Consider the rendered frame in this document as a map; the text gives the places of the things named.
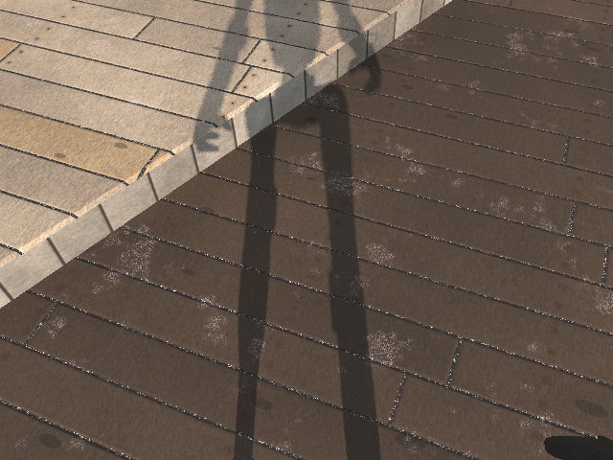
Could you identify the right robot hand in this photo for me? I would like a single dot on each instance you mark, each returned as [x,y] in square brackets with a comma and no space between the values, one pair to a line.
[579,448]

